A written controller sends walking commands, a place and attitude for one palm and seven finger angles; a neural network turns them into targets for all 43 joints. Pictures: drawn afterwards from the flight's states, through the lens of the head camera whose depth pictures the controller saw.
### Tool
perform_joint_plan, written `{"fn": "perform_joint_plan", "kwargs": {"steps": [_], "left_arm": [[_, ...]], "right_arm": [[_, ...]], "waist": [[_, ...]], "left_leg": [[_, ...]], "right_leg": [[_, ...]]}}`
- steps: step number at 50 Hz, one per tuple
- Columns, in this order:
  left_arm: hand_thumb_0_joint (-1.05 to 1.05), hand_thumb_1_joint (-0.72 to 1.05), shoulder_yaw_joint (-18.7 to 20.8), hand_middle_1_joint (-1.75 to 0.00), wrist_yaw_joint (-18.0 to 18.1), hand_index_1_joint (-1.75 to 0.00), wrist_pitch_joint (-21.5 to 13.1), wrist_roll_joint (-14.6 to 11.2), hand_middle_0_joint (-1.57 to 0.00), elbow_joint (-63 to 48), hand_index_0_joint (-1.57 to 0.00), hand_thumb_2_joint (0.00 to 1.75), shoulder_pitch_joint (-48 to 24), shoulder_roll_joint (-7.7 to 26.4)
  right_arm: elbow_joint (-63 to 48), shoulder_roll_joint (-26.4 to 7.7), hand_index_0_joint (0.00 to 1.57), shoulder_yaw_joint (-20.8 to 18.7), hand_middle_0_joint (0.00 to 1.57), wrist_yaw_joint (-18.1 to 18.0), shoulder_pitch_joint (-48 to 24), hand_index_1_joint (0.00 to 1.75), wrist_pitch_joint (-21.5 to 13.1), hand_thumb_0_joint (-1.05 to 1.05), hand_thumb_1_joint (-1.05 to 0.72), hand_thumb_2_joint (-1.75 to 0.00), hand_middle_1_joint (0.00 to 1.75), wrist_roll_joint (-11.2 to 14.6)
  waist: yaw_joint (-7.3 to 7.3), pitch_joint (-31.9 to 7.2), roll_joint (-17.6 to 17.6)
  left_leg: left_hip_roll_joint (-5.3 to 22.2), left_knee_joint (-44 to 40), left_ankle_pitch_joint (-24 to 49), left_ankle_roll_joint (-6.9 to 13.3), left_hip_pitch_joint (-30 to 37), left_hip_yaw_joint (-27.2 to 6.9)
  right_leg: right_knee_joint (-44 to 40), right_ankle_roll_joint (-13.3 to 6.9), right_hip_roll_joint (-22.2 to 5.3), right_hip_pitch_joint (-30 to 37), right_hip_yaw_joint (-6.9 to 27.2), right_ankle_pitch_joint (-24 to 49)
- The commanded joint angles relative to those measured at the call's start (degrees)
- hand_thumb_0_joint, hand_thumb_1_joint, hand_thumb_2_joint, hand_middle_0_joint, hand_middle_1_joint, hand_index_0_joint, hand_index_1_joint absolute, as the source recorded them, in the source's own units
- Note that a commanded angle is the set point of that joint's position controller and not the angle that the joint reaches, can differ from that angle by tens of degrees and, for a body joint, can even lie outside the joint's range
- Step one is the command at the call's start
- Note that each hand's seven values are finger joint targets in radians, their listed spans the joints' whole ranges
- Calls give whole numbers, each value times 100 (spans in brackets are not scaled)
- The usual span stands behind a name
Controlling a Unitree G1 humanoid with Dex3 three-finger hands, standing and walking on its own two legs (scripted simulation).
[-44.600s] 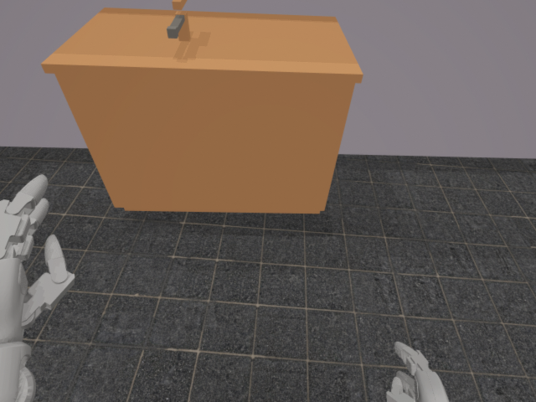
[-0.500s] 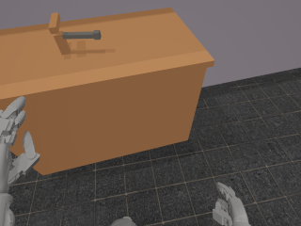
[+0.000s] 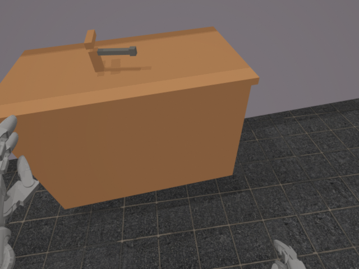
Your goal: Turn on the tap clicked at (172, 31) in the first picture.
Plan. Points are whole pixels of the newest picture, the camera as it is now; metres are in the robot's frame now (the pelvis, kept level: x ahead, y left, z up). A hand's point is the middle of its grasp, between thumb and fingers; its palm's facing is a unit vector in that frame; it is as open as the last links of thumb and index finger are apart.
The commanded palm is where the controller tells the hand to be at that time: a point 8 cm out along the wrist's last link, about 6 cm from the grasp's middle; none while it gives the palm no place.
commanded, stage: stop stepping back and stand still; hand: left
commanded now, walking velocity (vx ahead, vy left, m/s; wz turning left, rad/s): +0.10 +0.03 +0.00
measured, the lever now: (132, 51) +0.87 +0.22 +0.11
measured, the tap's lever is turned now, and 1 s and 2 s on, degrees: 75 75 75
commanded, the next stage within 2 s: stand and check the lever's angle in 0.22 s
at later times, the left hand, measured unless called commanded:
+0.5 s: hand (41, 169) +0.25 +0.26 +0.17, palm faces +0.38 -0.83 -0.42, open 7.4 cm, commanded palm +0.19 +0.30 +0.19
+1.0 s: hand (30, 179) +0.24 +0.28 +0.16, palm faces +0.38 -0.85 -0.38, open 7.4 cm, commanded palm +0.18 +0.32 +0.19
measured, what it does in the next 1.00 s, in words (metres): steps on the spot: left foot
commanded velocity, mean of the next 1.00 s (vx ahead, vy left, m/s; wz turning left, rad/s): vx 0.00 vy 0.01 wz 0.00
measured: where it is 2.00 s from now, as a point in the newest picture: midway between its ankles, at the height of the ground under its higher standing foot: outside the picture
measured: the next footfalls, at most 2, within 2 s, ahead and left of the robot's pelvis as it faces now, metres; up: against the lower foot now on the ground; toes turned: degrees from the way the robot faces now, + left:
left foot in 0.22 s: +0.07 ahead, +0.14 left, +0.00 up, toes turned +3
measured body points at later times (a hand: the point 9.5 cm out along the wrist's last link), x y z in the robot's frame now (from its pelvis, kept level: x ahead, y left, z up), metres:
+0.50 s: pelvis +0.02 +0.02 +0.01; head +0.06 +0.02 +0.46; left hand +0.23 +0.30 +0.19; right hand +0.20 -0.21 -0.08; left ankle +0.03 +0.14 -0.73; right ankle +0.00 -0.07 -0.73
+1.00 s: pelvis +0.02 +0.04 +0.01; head +0.03 +0.04 +0.46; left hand +0.21 +0.32 +0.18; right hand +0.19 -0.20 -0.07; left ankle +0.03 +0.14 -0.73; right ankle +0.00 -0.07 -0.73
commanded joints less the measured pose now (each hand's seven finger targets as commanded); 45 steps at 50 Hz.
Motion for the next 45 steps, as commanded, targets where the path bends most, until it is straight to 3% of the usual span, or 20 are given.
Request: {"fn": "perform_joint_plan", "kwargs": {"steps": [1,2,4,6,8,9,10,11,12,13,14,16,18,20,22,25,27,30,34,45], "left_arm": [[0,90,464,-30,-91,-30,-376,-51,-20,-634,-20,90,-740,845],[0,90,469,-30,-88,-30,-413,-31,-20,-760,-20,90,-774,877],[0,90,455,-30,-65,-30,-472,-37,-20,-844,-20,90,-743,839],[0,90,379,-30,-41,-30,-452,-61,-20,-1062,-20,90,-810,817],[0,90,365,-30,7,-30,-434,-76,-20,-1443,-20,90,-897,861],[0,90,379,-30,24,-30,-442,-83,-20,-1616,-20,90,-907,875],[0,90,437,-30,53,-30,-440,-82,-20,-1840,-20,90,-898,925],[0,90,495,-30,102,-30,-455,-24,-20,-1956,-20,90,-905,927],[0,90,559,-30,136,-30,-425,11,-20,-1927,-20,90,-888,993],[0,90,644,-30,120,-30,-399,1,-20,-1695,-20,90,-721,998],[0,90,696,-30,112,-30,-351,27,-20,-1584,-20,90,-598,981],[0,90,725,-30,114,-30,-356,73,-20,-1667,-20,90,-559,985],[0,90,654,-30,83,-30,-354,51,-20,-1527,-20,90,-342,904],[0,90,445,-30,31,-30,-303,-29,-20,-1344,-20,90,-14,659],[0,90,472,-30,15,-30,-271,-65,-20,-1388,-20,90,12,723],[0,90,602,-30,22,-30,-248,-72,-20,-1624,-20,90,14,881],[0,90,684,-30,37,-30,-266,-68,-20,-1774,-20,90,104,978],[0,90,825,-30,57,-30,-265,-86,-20,-1821,-20,90,101,1128],[0,90,666,-30,60,-30,-273,-108,-20,-1705,-20,90,169,944],[0,90,430,-30,24,-30,-165,-94,-20,-1305,-20,90,-253,839]], "right_arm": [[-868,-703,20,-265,20,53,-752,30,-271,0,-90,-90,30,15],[-856,-630,20,-203,20,74,-723,30,-250,0,-90,-90,30,-11],[-904,-519,20,-126,20,65,-798,30,-175,0,-90,-90,30,-29],[-992,-501,20,-85,20,38,-942,30,-172,0,-90,-90,30,-48],[-1046,-574,20,-107,20,11,-933,30,-210,0,-90,-90,30,-93],[-1084,-638,20,-132,20,-5,-918,30,-226,0,-90,-90,30,-110],[-1159,-767,20,-166,20,-26,-954,30,-225,0,-90,-90,30,-121],[-1201,-718,20,-103,20,-11,-933,30,-224,0,-90,-90,30,-100],[-1242,-669,20,-102,20,10,-937,30,-246,0,-90,-90,30,-74],[-1173,-611,20,-113,20,7,-945,30,-257,0,-90,-90,30,-53],[-1173,-580,20,-81,20,-2,-953,30,-258,0,-90,-90,30,-75],[-1164,-545,20,-58,20,-4,-898,30,-309,0,-90,-90,30,-73],[-1152,-582,20,-101,20,16,-882,30,-336,0,-90,-90,30,-51],[-1156,-614,20,-188,20,85,-764,30,-301,0,-90,-90,30,-5],[-1157,-632,20,-197,20,94,-740,30,-245,0,-90,-90,30,14],[-1215,-664,20,-192,20,44,-843,30,-180,0,-90,-90,30,-6],[-1284,-634,20,-167,20,0,-897,30,-140,0,-90,-90,30,-12],[-1323,-637,20,-155,20,-54,-968,30,-98,0,-90,-90,30,-23],[-1308,-634,20,-143,20,-65,-926,30,-92,0,-90,-90,30,-33],[-1243,-691,20,-146,20,-118,-981,30,-73,0,-90,-90,30,-58]], "waist": [[55,166,-1301],[30,32,-983],[31,-62,-1077],[67,-128,-1232],[42,-65,-646],[36,-2,-217],[70,28,605],[137,-13,960],[164,-25,799],[156,-90,673],[145,102,853],[140,80,776],[106,-275,-18],[11,-749,-761],[0,-927,-815],[46,-1028,-240],[85,-1009,-96],[105,-827,-31],[97,-699,210],[87,-515,-210]], "left_leg": [[-86,2103,-182,59,-1933,-314],[-14,1758,-87,51,-1725,-266],[-16,776,194,66,-886,-2],[-113,-145,452,92,-130,259],[-204,-1056,762,96,585,337],[23,-1490,533,188,652,-90],[620,-2011,208,409,626,-984],[1156,-2483,-21,632,446,-1663],[1267,-2712,109,740,61,-1832],[1168,-2889,-555,653,-396,-1581],[1074,-2960,-827,634,-792,-1446],[877,-2417,470,531,-525,-1004],[464,-1437,2065,288,-126,-414],[200,-756,2635,47,34,-88],[101,-784,2575,-5,12,48],[256,-1111,3282,65,463,-37],[405,-1203,3789,126,754,-144],[443,-1359,3553,144,583,-277],[404,-1479,3139,114,503,-234],[289,-1701,2054,102,357,-238]], "right_leg": [[-2073,-561,-1912,878,3039,514],[-1826,-610,-1871,910,2598,1046],[-1730,-450,-1571,440,1703,1163],[-1795,-304,-1390,77,1439,220],[-1664,-137,-1170,-287,1315,-536],[-1276,-11,-975,-380,1233,-628],[-659,179,-591,-591,987,-622],[-109,392,-245,-552,521,-402],[362,483,-74,-221,431,-382],[508,490,-104,168,486,-545],[407,483,-156,357,460,-438],[-368,482,-221,522,391,250],[-1070,392,-399,768,762,1643],[-1032,198,-895,1160,1351,3393],[-927,176,-1015,1401,1360,4132],[-819,309,-774,1229,1005,3611],[-803,364,-599,978,801,3078],[-924,370,-507,921,727,2536],[-1037,363,-455,818,788,2195],[-1433,359,-476,627,935,1689]]}}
